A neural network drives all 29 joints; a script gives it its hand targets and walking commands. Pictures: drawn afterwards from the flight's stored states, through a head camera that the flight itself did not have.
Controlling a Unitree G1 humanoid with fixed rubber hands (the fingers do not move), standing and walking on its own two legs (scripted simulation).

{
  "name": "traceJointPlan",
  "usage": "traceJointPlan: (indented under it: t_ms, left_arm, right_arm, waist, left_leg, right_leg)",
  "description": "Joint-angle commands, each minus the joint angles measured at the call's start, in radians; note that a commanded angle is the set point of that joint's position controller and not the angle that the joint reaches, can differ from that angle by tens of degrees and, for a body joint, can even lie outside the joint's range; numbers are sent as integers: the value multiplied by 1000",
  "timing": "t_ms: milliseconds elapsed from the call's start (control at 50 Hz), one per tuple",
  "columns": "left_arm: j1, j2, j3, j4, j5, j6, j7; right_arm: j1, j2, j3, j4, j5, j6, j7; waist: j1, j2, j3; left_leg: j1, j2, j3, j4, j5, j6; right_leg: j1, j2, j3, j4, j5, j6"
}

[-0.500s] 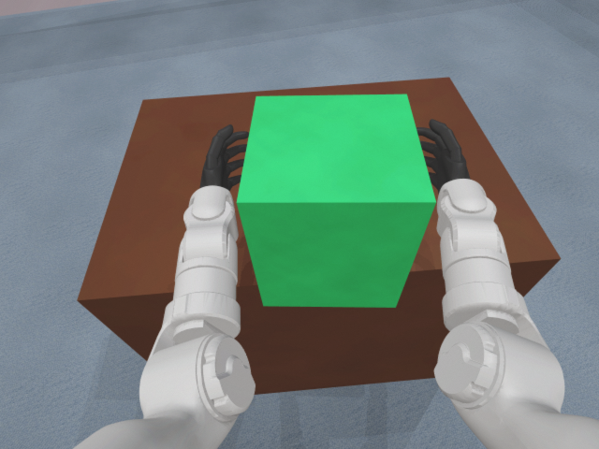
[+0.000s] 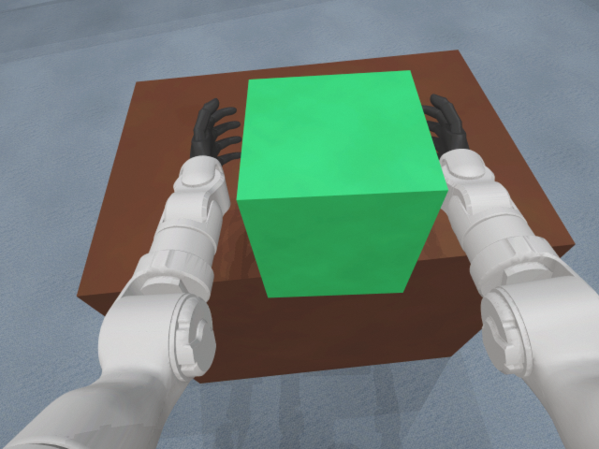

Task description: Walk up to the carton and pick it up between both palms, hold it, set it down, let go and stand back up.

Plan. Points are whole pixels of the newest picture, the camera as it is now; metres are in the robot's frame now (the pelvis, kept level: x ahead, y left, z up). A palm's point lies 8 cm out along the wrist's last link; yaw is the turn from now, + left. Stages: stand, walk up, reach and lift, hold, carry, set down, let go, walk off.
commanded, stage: set down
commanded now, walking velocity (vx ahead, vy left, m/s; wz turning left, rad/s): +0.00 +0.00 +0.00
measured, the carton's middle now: (332, 194) +0.45 +0.00 +0.05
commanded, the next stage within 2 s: none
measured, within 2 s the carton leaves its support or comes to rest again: neither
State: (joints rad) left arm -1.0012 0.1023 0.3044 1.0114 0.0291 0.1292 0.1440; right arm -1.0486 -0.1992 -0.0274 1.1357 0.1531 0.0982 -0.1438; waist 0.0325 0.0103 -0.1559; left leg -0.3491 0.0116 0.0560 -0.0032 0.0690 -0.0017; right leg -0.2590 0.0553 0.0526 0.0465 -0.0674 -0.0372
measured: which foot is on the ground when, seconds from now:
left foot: down 0.00-1.00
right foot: down 0.00-1.00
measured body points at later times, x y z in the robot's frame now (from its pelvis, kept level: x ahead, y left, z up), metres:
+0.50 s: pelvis -0.02 -0.02 +0.00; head +0.03 -0.02 +0.45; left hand +0.45 +0.20 +0.17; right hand +0.47 -0.18 +0.18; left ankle +0.01 +0.12 -0.75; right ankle -0.06 -0.09 -0.75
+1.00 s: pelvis -0.02 +0.00 +0.00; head +0.01 +0.00 +0.45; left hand +0.44 +0.22 +0.23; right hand +0.47 -0.19 +0.23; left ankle +0.01 +0.12 -0.75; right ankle -0.06 -0.09 -0.75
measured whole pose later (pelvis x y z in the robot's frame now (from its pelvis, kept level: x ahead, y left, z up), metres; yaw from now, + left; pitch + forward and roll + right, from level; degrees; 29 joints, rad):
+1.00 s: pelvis -0.02 +0.00 +0.00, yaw +1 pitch +10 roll +0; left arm -1.12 0.38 0.09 0.81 -0.27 0.55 0.10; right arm -1.27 -0.42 0.09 1.09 0.41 0.44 -0.07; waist 0.02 0.00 -0.12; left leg -0.31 0.02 0.04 0.13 0.01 0.00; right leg -0.21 0.06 0.04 0.17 -0.12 -0.04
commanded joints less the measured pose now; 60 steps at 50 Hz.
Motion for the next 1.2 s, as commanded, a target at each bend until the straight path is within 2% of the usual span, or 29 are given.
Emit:
traceJointPlan:
  t_ms: [0, 40, 120, 160, 220, 240, 300, 320, 340, 380, 460, 480, 520, 560, 580, 640, 700, 720, 760, 820, 860, 880, 900, 920, 940, 1000, 1020, 1060, 1180]
  left_arm:
    - [-280, 108, -25, -147, -34, 12, -11]
    - [-284, 138, -29, -166, -52, 18, -15]
    - [-349, 180, -90, -208, -137, 23, -17]
    - [-349, 210, -104, -180, -142, 40, -28]
    - [-321, 220, -138, -212, -169, 75, -38]
    - [-356, 244, -133, -243, -180, 91, -40]
    - [-380, 254, -166, -271, -212, 113, -44]
    - [-397, 297, -145, -249, -198, 127, -42]
    - [-384, 286, -152, -237, -210, 147, -40]
    - [-425, 331, -136, -250, -220, 183, -38]
    - [-468, 335, -163, -178, -252, 229, -32]
    - [-479, 342, -173, -188, -258, 239, -32]
    - [-492, 358, -154, -181, -265, 250, -36]
    - [-498, 355, -172, -257, -275, 259, -34]
    - [-518, 386, -139, -222, -258, 266, -35]
    - [-512, 393, -146, -250, -263, 303, -33]
    - [-480, 380, -163, -214, -255, 335, -43]
    - [-514, 391, -164, -282, -260, 342, -40]
    - [-522, 389, -160, -268, -273, 364, -41]
    - [-538, 388, -194, -299, -301, 380, -42]
    - [-577, 416, -187, -370, -302, 379, -29]
    - [-576, 407, -204, -352, -307, 387, -28]
    - [-525, 376, -214, -310, -320, 396, -38]
    - [-491, 363, -220, -326, -310, 405, -47]
    - [-488, 379, -195, -304, -297, 413, -56]
    - [-470, 369, -188, -360, -289, 440, -54]
    - [-444, 366, -176, -325, -273, 449, -62]
    - [-399, 344, -169, -407, -250, 453, -65]
    - [-305, 353, -80, -514, -192, 463, -68]
  right_arm:
    - [-342, -156, 32, -137, 68, -20, -2]
    - [-361, -162, 43, -153, 90, -23, 6]
    - [-425, -208, 72, -176, 116, -12, 29]
    - [-410, -197, 94, -125, 143, 13, 31]
    - [-371, -204, 115, -88, 192, 49, 38]
    - [-418, -213, 118, -132, 201, 61, 41]
    - [-453, -248, 90, -185, 200, 72, 44]
    - [-477, -243, 95, -174, 197, 86, 41]
    - [-450, -250, 85, -145, 195, 102, 40]
    - [-515, -252, 115, -182, 208, 136, 33]
    - [-554, -242, 124, -112, 228, 190, 22]
    - [-548, -256, 109, -109, 214, 199, 20]
    - [-576, -249, 130, -125, 223, 214, 19]
    - [-591, -290, 108, -197, 234, 215, 18]
    - [-620, -279, 107, -169, 234, 225, 17]
    - [-621, -296, 112, -189, 250, 250, 27]
    - [-569, -305, 112, -86, 253, 276, 40]
    - [-603, -331, 91, -139, 259, 277, 45]
    - [-620, -325, 125, -142, 274, 294, 53]
    - [-641, -330, 114, -176, 271, 303, 61]
    - [-680, -343, 95, -223, 271, 303, 64]
    - [-657, -354, 77, -190, 251, 311, 63]
    - [-614, -327, 90, -153, 251, 317, 67]
    - [-578, -330, 88, -135, 255, 324, 69]
    - [-594, -318, 98, -145, 256, 326, 72]
    - [-586, -359, 86, -186, 257, 333, 84]
    - [-567, -350, 99, -159, 256, 341, 87]
    - [-504, -339, 87, -211, 253, 338, 91]
    - [-430, -335, 72, -353, 217, 327, 92]
  waist:
    - [-3, 10, -527]
    - [11, -12, -547]
    - [-9, -76, -529]
    - [11, -47, -512]
    - [2, 5, -465]
    - [13, -12, -497]
    - [-22, 13, -541]
    - [10, -5, -525]
    - [-15, -1, -479]
    - [17, -27, -474]
    - [9, -52, -334]
    - [-17, -54, -331]
    - [0, -73, -366]
    - [-13, -28, -475]
    - [15, -50, -444]
    - [15, -27, -455]
    - [8, -15, -380]
    - [-1, 16, -413]
    - [11, -24, -391]
    - [-8, -19, -400]
    - [9, -12, -483]
    - [-31, -3, -475]
    - [-40, -19, -414]
    - [-38, 31, -415]
    - [-6, 17, -409]
    - [-21, 26, -395]
    - [-3, 8, -368]
    - [-18, 49, -363]
    - [7, -42, -382]
  left_leg:
    - [663, -13, -69, 254, 495, -45]
    - [672, -11, -78, 263, 533, -45]
    - [648, 0, -84, 266, 446, -42]
    - [635, -7, -74, 260, 391, -25]
    - [655, -9, -83, 266, 363, -28]
    - [662, -8, -80, 278, 373, -28]
    - [645, -13, -77, 283, 381, -23]
    - [630, -11, -71, 281, 357, -16]
    - [635, -18, -74, 283, 338, -17]
    - [571, -19, -68, 273, 254, 3]
    - [448, -12, -68, 261, 94, 23]
    - [461, -17, -70, 258, 112, 20]
    - [482, -11, -67, 263, 133, 28]
    - [533, -14, -67, 271, 217, 21]
    - [522, -11, -75, 267, 197, 26]
    - [566, -10, -63, 271, 206, 16]
    - [618, -3, -72, 268, 213, 0]
    - [663, -5, -71, 278, 246, -6]
    - [672, 3, -73, 292, 239, 1]
    - [643, 8, -74, 284, 197, 0]
    - [679, 11, -74, 302, 244, -3]
    - [703, 10, -79, 295, 229, -7]
    - [686, 9, -82, 298, 218, -4]
    - [712, 10, -81, 303, 238, -14]
    - [685, 8, -72, 299, 237, -5]
    - [705, 1, -87, 281, 275, -20]
    - [701, 8, -83, 276, 247, -20]
    - [736, 5, -87, 275, 294, -21]
    - [708, 3, -86, 236, 320, -3]
  right_leg:
    - [-71, 2, -17, 58, 481, 77]
    - [-76, 9, -22, 61, 470, 81]
    - [-115, 5, -30, 72, 404, 87]
    - [-101, -4, -15, 83, 389, 95]
    - [-125, -5, -14, 82, 347, 101]
    - [-124, -3, -15, 86, 355, 105]
    - [-90, -15, -22, 110, 384, 108]
    - [-96, -15, -20, 103, 363, 113]
    - [-99, -18, -21, 103, 355, 110]
    - [-51, -27, -18, 126, 337, 117]
    - [-71, -37, -6, 148, 224, 117]
    - [-71, -36, -9, 144, 244, 114]
    - [-62, -41, -11, 153, 254, 120]
    - [-42, -42, -15, 162, 340, 120]
    - [-47, -41, -17, 161, 319, 117]
    - [-64, -37, -24, 144, 281, 111]
    - [-93, -25, -31, 116, 250, 105]
    - [-122, -19, -39, 110, 241, 104]
    - [-148, -21, -33, 87, 216, 102]
    - [-149, -19, -36, 92, 188, 107]
    - [-166, -21, -35, 105, 200, 100]
    - [-185, -20, -36, 90, 178, 95]
    - [-186, -20, -36, 81, 176, 94]
    - [-190, -17, -44, 73, 174, 95]
    - [-163, -24, -34, 67, 175, 99]
    - [-126, -13, -42, 65, 228, 97]
    - [-130, -10, -38, 61, 192, 98]
    - [-131, -9, -31, 53, 231, 94]
    - [-15, -7, -27, 67, 319, 100]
